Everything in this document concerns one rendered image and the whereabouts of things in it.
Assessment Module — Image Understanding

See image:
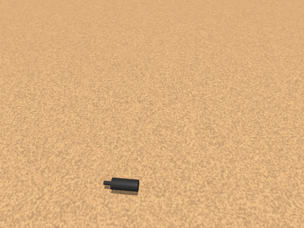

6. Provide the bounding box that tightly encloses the bottle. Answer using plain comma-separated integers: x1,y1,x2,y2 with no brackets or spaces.
104,178,139,192

